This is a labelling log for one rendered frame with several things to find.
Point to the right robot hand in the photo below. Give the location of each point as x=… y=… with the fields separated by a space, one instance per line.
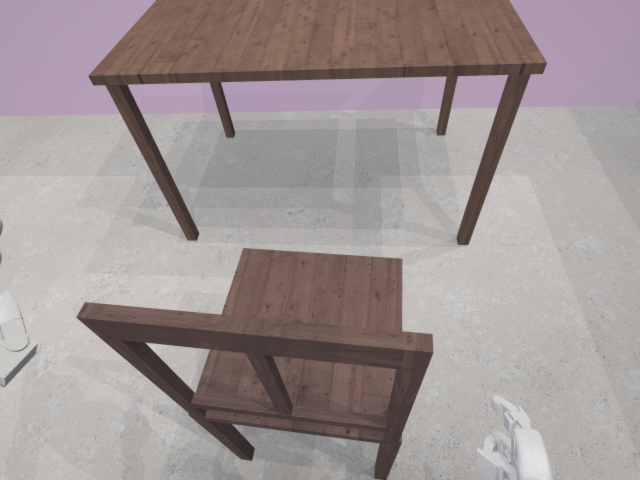
x=523 y=456

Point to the left robot hand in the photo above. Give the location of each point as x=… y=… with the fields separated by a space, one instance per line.
x=16 y=348

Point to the table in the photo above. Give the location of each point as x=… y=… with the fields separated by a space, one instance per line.
x=214 y=41

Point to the chair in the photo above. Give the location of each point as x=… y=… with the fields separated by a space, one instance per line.
x=307 y=342

